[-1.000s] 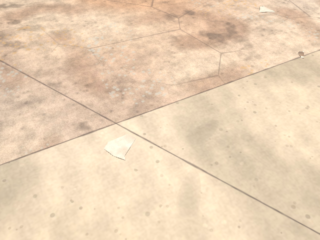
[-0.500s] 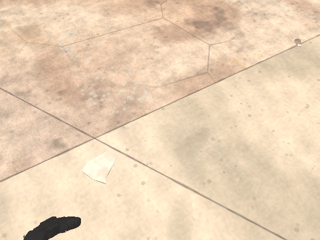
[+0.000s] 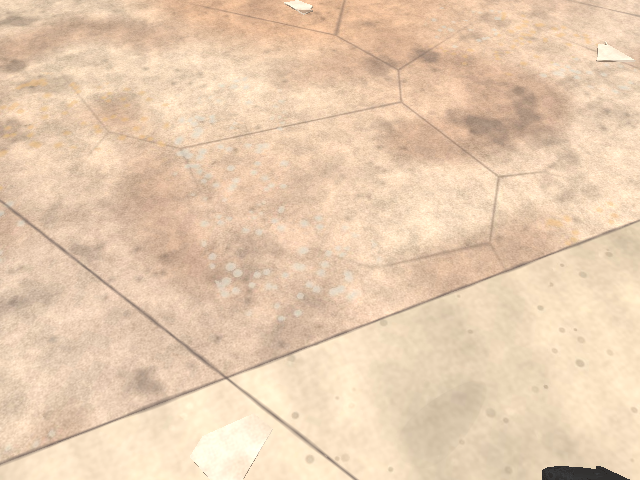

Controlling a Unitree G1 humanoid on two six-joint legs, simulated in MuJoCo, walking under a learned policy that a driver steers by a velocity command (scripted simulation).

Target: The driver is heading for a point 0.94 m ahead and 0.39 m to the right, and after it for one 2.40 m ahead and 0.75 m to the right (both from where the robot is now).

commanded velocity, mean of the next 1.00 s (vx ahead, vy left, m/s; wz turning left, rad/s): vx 0.50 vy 0.00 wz -0.47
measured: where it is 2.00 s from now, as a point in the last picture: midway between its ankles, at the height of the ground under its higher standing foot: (524, 320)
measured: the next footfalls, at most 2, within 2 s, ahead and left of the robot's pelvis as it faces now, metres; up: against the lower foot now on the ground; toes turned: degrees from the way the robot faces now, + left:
left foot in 0.02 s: +0.18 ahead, +0.12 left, +0.00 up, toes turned +2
right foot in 0.54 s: +0.45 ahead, -0.15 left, +0.00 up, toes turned -19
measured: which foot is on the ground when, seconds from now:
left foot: up 0.00-0.00, down 0.02-0.56, up 0.58-1.00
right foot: down 0.00-0.04, up 0.06-0.52, down 0.54-1.00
